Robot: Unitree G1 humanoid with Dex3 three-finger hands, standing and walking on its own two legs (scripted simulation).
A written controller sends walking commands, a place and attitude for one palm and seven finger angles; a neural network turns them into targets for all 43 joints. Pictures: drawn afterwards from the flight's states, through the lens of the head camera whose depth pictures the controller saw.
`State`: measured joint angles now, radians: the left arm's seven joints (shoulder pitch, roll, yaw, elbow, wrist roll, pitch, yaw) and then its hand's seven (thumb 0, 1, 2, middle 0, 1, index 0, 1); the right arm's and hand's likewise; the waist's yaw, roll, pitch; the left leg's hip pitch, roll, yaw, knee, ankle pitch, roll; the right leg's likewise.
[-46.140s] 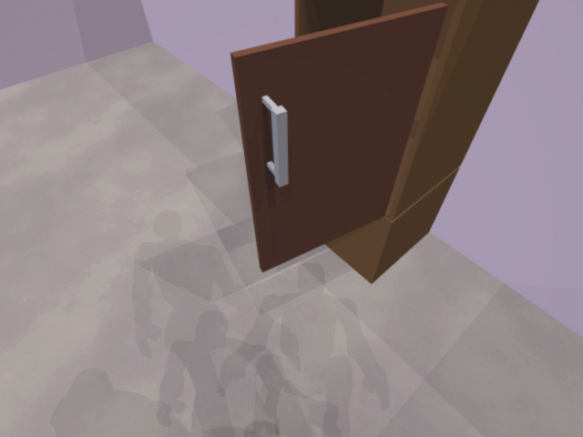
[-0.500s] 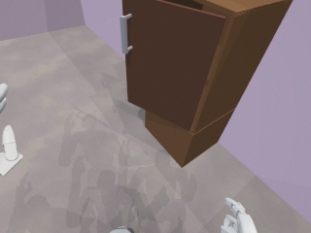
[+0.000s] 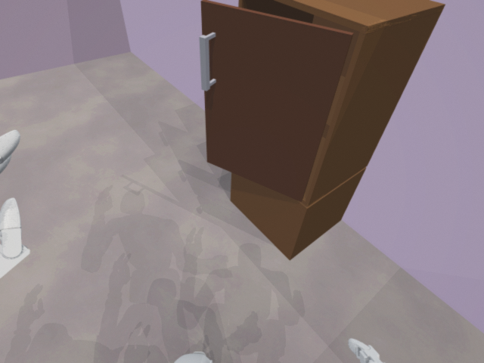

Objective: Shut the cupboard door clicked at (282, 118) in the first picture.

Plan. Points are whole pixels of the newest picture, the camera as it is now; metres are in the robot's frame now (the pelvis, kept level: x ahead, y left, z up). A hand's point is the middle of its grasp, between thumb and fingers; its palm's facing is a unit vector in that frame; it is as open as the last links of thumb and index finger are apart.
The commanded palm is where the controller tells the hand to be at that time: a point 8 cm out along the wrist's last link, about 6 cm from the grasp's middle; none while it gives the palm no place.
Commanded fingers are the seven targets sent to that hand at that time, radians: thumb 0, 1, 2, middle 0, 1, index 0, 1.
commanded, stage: stop stepping back and stand still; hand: left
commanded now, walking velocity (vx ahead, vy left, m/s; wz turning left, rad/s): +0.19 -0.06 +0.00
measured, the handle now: (208, 62) +0.90 +0.16 +0.10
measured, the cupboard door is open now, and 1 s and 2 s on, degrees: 22 22 22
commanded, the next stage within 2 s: let the arm hang, fingers relaxed in 1.14 s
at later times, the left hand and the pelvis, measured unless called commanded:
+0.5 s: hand out of the picture +0.21 +0.30 +0.19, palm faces +0.35 -0.74 -0.58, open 7.4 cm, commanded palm +0.13 +0.34 +0.18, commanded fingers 0.00 0.90 0.90 -0.20 -0.30 -0.20 -0.30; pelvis -0.01 +0.04 +0.00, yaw +0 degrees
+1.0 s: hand out of the picture +0.15 +0.34 +0.17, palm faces +0.47 -0.75 -0.46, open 7.4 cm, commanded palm +0.08 +0.37 +0.18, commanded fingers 0.00 0.90 0.90 -0.20 -0.30 -0.20 -0.30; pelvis -0.05 +0.07 +0.01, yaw +1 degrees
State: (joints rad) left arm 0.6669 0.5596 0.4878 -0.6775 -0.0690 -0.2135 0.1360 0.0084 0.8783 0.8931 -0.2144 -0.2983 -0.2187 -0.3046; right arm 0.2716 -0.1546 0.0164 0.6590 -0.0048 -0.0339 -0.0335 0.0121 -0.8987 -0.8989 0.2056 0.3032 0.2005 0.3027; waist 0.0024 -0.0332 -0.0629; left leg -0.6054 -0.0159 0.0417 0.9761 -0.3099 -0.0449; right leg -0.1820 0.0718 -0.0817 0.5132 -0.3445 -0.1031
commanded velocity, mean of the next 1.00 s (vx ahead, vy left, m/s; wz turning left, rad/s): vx -0.01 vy -0.06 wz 0.00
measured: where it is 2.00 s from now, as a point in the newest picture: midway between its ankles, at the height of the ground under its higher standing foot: outside the picture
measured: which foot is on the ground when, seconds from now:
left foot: up 0.00-0.12, down 0.14-1.00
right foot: down 0.00-1.00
